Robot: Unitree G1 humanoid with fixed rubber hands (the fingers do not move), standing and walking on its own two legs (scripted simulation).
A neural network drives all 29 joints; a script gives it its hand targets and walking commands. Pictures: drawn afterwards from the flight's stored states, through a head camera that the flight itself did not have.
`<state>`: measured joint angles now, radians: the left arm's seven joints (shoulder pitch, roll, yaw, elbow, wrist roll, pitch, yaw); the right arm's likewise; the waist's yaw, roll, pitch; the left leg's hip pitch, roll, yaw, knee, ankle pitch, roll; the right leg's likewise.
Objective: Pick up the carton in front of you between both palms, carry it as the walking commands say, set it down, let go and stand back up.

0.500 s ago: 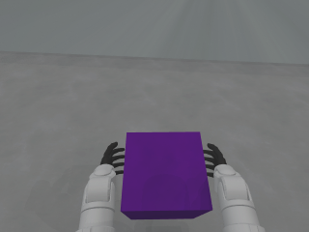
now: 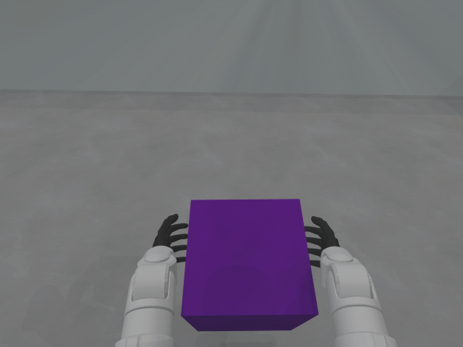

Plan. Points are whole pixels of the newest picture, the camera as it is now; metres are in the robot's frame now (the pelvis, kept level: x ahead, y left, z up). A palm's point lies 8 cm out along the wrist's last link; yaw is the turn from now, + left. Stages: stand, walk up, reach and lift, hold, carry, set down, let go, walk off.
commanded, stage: hold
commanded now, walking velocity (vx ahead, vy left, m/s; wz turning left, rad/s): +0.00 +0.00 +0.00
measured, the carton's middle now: (244, 270) +0.31 +0.00 -0.06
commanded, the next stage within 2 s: set down in 0.14 s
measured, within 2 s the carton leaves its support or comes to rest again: neither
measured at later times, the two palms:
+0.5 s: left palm (172, 251) +0.32 +0.15 +0.01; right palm (319, 251) +0.32 -0.15 +0.00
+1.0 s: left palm (184, 283) +0.36 +0.15 -0.19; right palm (297, 273) +0.39 -0.14 -0.20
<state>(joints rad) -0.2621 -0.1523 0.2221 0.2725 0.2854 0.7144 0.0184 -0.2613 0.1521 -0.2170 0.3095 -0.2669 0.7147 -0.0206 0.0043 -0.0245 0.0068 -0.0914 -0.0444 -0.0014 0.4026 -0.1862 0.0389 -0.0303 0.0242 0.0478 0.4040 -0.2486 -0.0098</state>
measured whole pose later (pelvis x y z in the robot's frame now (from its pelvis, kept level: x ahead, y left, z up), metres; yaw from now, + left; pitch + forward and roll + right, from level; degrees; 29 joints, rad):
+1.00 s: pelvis -0.06 -0.02 -0.13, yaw -1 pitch +35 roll +0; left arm -0.73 -0.21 0.54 0.42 0.30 0.26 0.07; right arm -0.81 0.07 -0.42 0.62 -0.25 0.25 -0.04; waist 0.05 -0.03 -0.08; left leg -1.43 -0.05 -0.05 1.16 -0.34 -0.01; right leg -1.38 0.10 0.04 1.20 -0.43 -0.02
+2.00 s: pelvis -0.10 -0.03 -0.36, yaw +1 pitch +44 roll +5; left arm -1.22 -0.09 0.63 0.61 0.14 0.26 0.19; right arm -1.55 -0.30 -0.05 1.15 -0.08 0.24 -0.10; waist 0.13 -0.01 0.19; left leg -2.23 -0.09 -0.02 1.96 -0.51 -0.08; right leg -2.21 0.17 0.03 2.05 -0.60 -0.02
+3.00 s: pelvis -0.08 -0.04 -0.40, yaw +3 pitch +40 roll +7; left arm -1.33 0.04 0.70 0.85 0.15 0.20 0.04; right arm -1.60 -0.30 -0.18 1.18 -0.21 0.19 0.01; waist 0.12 0.03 0.29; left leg -2.25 -0.09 0.02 2.13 -0.60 -0.08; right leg -2.25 0.12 0.01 2.25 -0.70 -0.07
